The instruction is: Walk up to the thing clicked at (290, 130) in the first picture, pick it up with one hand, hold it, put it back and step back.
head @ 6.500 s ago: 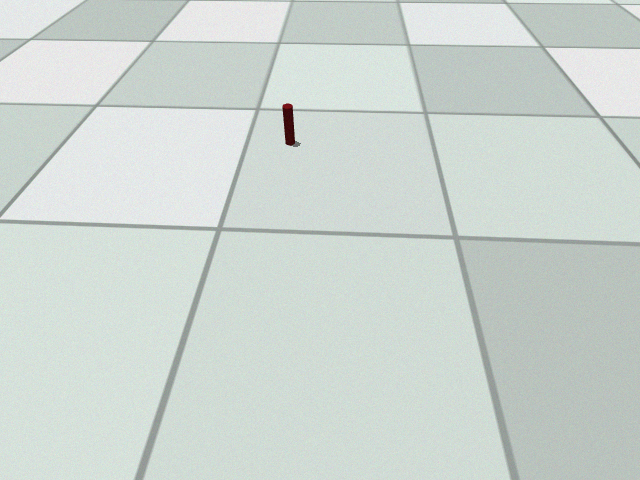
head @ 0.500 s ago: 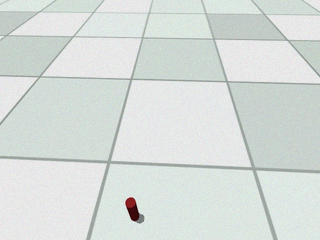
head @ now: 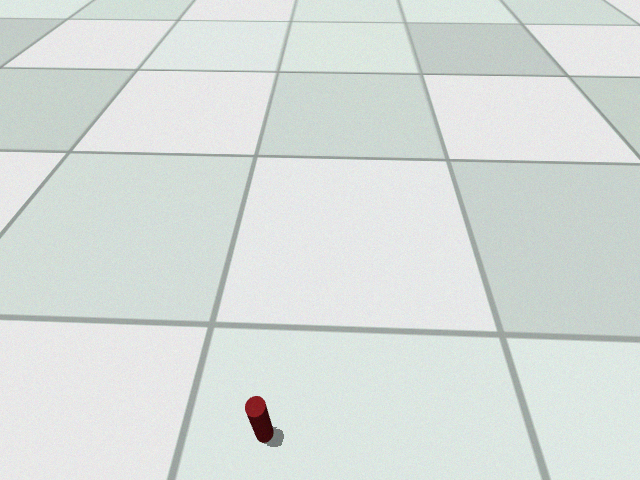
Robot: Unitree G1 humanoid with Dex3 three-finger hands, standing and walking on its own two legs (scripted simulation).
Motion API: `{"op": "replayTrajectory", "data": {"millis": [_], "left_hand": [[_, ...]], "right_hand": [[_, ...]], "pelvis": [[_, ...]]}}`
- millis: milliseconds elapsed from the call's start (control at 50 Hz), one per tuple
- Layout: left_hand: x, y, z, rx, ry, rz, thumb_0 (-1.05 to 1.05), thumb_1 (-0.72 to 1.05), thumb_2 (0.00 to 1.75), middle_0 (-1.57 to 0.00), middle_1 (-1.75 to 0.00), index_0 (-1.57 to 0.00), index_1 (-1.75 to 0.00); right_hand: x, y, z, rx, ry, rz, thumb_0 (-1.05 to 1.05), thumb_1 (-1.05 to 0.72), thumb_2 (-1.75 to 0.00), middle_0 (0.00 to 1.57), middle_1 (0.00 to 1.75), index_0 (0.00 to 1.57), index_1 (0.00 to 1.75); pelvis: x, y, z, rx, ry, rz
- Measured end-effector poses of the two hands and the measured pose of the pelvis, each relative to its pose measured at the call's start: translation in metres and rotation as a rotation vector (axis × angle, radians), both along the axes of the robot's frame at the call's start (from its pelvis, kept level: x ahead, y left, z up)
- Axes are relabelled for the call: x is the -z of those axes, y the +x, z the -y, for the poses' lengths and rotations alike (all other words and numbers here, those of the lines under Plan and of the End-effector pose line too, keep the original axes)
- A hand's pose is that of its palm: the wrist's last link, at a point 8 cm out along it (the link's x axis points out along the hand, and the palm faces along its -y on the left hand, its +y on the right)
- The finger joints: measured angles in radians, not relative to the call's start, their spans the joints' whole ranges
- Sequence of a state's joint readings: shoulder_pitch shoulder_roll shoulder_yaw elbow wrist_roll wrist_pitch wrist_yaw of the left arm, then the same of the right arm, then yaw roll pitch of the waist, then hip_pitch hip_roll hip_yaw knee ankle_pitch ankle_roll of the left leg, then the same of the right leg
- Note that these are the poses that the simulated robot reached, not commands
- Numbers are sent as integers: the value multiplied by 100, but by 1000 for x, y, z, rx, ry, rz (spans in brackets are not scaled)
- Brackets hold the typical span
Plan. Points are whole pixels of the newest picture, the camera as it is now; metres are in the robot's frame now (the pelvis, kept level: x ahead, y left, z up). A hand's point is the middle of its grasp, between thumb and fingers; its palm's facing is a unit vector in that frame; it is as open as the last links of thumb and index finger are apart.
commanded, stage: walk up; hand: left
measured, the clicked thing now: (260, 420) +0.42 +0.19 -0.67
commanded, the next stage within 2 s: stand in 0.02 s
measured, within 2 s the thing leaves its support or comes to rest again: neither
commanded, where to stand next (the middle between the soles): +0.07 -0.03 m, yaw +0 degrees
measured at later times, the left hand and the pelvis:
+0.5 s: hand out of the picture +0.07 +0.25 -0.15, palm faces +0.00 -0.94 -0.34, open 7.4 cm; pelvis -0.01 +0.00 +0.00, yaw +1 degrees
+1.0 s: hand out of the picture +0.06 +0.26 -0.16, palm faces +0.00 -0.94 -0.34, open 7.4 cm; pelvis -0.01 +0.00 +0.00, yaw +1 degrees
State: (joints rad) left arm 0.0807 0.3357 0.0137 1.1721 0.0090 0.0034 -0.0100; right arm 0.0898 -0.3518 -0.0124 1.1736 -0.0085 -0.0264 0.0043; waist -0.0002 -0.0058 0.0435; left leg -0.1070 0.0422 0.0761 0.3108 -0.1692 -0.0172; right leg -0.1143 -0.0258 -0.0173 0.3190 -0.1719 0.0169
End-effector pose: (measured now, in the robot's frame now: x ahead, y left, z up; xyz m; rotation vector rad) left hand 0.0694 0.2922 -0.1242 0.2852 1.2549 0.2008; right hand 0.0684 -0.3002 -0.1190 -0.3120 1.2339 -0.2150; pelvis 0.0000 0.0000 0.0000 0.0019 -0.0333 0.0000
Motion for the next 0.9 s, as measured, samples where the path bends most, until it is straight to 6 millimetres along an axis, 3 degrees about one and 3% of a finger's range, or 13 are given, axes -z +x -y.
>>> {"op": "replayTrajectory", "data": {"millis": [300, 700, 900], "left_hand": [[-9, 9, -4, 13, 26, 49, 1, 91, 90, -20, -30, -20, -30], [-2, -22, -6, -5, 17, -3, 1, 91, 90, -20, -30, -20, -30], [-3, -22, -7, -3, 17, -1, 1, 91, 90, -20, -30, -20, -30]], "right_hand": [[3, 5, -5, -14, 23, 12, 0, -91, -90, 20, 30, 20, 30], [1, -8, -4, -23, 12, -11, 0, -91, -90, 20, 30, 20, 30], [2, -7, -6, -26, 12, -13, 0, -91, -90, 20, 30, 20, 30]], "pelvis": [[0, -3, 1, -8, -1, 8], [0, -9, 0, -14, -2, 7], [0, -8, -2, -15, -2, 7]]}}
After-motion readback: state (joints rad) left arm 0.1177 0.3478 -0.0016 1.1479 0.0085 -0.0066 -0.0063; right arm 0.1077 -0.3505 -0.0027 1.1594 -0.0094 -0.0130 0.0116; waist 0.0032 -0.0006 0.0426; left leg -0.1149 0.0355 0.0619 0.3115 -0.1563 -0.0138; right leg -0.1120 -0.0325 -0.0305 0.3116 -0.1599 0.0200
